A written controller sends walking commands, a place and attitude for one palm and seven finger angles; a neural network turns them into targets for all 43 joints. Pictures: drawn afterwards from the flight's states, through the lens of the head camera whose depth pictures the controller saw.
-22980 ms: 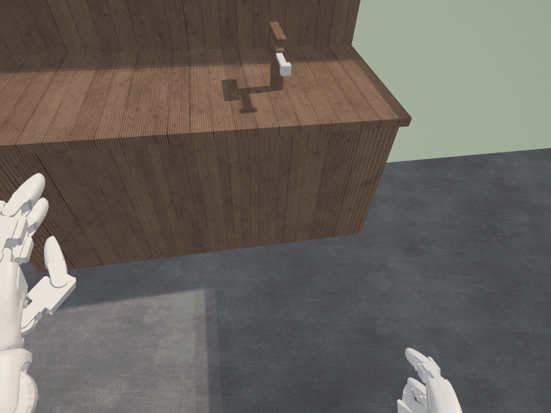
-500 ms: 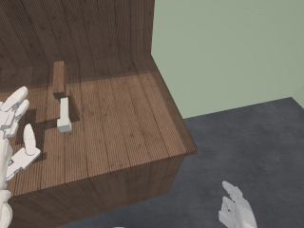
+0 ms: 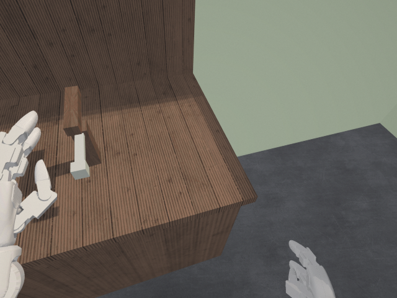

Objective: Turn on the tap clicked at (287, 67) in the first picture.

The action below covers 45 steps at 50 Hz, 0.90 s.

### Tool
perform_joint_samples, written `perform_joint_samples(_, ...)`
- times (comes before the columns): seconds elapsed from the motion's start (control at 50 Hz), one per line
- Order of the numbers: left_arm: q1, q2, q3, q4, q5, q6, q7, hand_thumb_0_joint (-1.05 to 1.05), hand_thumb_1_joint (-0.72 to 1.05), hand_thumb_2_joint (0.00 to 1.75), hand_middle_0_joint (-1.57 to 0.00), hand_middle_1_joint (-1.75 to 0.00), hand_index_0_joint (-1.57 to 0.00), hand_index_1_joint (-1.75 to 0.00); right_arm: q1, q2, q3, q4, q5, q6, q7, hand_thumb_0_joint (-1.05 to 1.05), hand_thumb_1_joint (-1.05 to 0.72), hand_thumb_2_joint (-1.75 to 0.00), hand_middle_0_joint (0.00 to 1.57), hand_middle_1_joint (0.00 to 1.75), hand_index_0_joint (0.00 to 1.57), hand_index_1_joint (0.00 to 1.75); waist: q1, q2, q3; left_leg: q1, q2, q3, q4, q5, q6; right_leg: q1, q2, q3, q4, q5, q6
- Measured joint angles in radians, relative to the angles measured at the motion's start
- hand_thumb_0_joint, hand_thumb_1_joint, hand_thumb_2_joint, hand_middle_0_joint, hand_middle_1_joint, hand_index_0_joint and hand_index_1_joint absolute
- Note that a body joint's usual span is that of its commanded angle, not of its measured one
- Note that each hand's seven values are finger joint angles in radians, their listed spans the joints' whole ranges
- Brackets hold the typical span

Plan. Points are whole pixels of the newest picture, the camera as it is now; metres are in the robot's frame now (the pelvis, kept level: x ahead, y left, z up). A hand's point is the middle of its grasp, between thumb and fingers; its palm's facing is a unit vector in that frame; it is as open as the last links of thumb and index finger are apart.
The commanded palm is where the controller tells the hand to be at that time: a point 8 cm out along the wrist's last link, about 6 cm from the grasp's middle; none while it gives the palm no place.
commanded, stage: come to a stop and stand still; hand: left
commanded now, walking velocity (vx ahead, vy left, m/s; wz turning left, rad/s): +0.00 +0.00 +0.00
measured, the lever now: (80, 169) +0.33 +0.27 +0.06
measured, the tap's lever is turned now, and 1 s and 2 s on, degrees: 0 0 0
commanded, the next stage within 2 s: look again from close up in 0.62 s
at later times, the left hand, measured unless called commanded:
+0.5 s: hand (55, 183) +0.24 +0.24 +0.16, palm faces +0.37 -0.84 -0.40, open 7.4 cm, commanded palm +0.18 +0.27 +0.18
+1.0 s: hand (54, 184) +0.23 +0.24 +0.17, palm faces +0.38 -0.84 -0.38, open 7.4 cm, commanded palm +0.18 +0.27 +0.18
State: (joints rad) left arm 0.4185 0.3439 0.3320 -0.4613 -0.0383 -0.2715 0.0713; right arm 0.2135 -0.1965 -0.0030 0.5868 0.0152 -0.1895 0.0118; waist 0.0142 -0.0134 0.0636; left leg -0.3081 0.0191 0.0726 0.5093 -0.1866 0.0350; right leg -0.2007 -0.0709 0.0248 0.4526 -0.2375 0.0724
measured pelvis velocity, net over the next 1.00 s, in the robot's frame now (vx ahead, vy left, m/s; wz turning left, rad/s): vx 0.02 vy -0.01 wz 0.01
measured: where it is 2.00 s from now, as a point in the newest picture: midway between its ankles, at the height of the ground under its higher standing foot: outside the picture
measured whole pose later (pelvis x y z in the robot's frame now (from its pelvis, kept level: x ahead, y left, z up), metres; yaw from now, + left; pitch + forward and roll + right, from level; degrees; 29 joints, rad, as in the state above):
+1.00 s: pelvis +0.02 -0.01 +0.00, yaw +1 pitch -1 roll -1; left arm 0.44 0.37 0.37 -0.49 -0.04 -0.21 0.10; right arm 0.19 -0.19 0.00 0.58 0.02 -0.10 -0.03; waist 0.01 -0.02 0.06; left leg -0.28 0.04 0.05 0.48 -0.20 0.01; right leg -0.14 -0.05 0.00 0.39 -0.23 0.07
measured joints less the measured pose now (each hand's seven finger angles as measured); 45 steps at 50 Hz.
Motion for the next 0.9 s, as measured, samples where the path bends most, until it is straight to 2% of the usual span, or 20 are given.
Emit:
perform_joint_samples(0.06,0.045,0.024,-0.009,0.002,0.008,-0.007,-0.009,0.01,0.89,0.90,-0.21,-0.30,-0.21,-0.30,0.013,0.011,0.008,0.011,-0.002,0.012,-0.017,0.01,-0.91,-0.90,0.20,0.30,0.20,0.30,0.001,-0.011,-0.009,0.000,0.004,-0.007,0.003,-0.005,-0.005,0.007,0.005,-0.007,-0.007,-0.001,0.004)
perform_joint_samples(0.14,-0.016,0.059,0.049,0.046,0.005,-0.004,0.006,0.01,0.88,0.90,-0.22,-0.30,-0.21,-0.31,0.018,0.018,0.013,0.022,-0.002,0.016,-0.033,0.01,-0.91,-0.90,0.20,0.30,0.20,0.30,0.018,-0.029,0.007,0.000,0.008,-0.021,-0.003,-0.002,-0.010,0.013,0.010,-0.020,-0.015,-0.001,-0.007)
perform_joint_samples(0.22,-0.082,0.037,0.078,0.034,0.002,0.001,0.029,0.01,0.88,0.90,-0.22,-0.30,-0.21,-0.31,0.006,0.010,0.013,0.028,-0.005,0.001,-0.030,0.01,-0.91,-0.90,0.20,0.30,0.20,0.30,0.026,-0.031,0.025,0.001,0.010,-0.030,-0.007,0.000,-0.014,0.021,0.013,-0.029,-0.027,0.004,-0.009)
perform_joint_samples(0.32,-0.055,-0.002,0.033,-0.027,0.009,-0.002,0.029,0.01,0.89,0.90,-0.21,-0.30,-0.20,-0.30,-0.023,0.005,0.008,0.023,-0.009,-0.002,-0.018,0.01,-0.91,-0.90,0.20,0.30,0.20,0.30,0.014,-0.024,0.016,0.008,0.014,-0.026,-0.010,-0.007,-0.016,0.031,0.016,-0.026,-0.043,0.006,-0.004)
perform_joint_samples(0.42,-0.005,0.021,0.023,-0.023,0.009,0.011,0.013,0.01,0.89,0.90,-0.21,-0.30,-0.20,-0.30,-0.044,0.009,0.006,0.002,-0.007,0.024,-0.023,0.01,-0.91,-0.90,0.20,0.30,0.20,0.30,-0.002,-0.018,0.005,0.016,0.017,-0.022,-0.016,-0.012,-0.020,0.037,0.019,-0.022,-0.051,0.003,-0.005)
perform_joint_samples(0.52,0.003,0.038,0.051,-0.005,-0.002,0.034,0.015,0.01,0.89,0.90,-0.21,-0.30,-0.21,-0.31,-0.046,0.006,0.006,-0.011,-0.005,0.045,-0.032,0.01,-0.91,-0.90,0.20,0.30,0.20,0.30,0.004,-0.013,0.010,0.019,0.021,-0.023,-0.021,-0.012,-0.023,0.043,0.024,-0.023,-0.061,0.006,-0.008)
perform_joint_samples(0.64,-0.004,0.012,0.040,-0.031,-0.003,0.052,0.026,0.01,0.89,0.90,-0.21,-0.30,-0.21,-0.30,-0.038,-0.002,0.005,-0.002,-0.003,0.056,-0.035,0.01,-0.91,-0.90,0.20,0.30,0.20,0.30,0.016,-0.014,0.017,0.025,0.021,-0.025,-0.022,-0.014,-0.023,0.050,0.024,-0.024,-0.064,0.005,-0.008)
perform_joint_samples(0.72,-0.005,0.004,0.024,-0.039,0.000,0.056,0.028,0.01,0.89,0.90,-0.21,-0.30,-0.21,-0.30,-0.035,-0.001,0.004,-0.002,-0.004,0.065,-0.036,0.01,-0.91,-0.90,0.20,0.30,0.20,0.30,0.013,-0.012,0.014,0.028,0.019,-0.025,-0.021,-0.016,-0.022,0.053,0.022,-0.025,-0.063,0.002,-0.008)
perform_joint_samples(0.9,0.010,0.024,0.037,-0.030,-0.005,0.065,0.028,0.01,0.89,0.90,-0.21,-0.30,-0.21,-0.30,-0.028,0.006,0.006,-0.008,0.000,0.081,-0.037,0.01,-0.91,-0.90,0.20,0.30,0.20,0.30,-0.001,-0.008,0.003,0.031,0.018,-0.024,-0.024,-0.015,-0.021,0.056,0.021,-0.025,-0.065,0.004,-0.007)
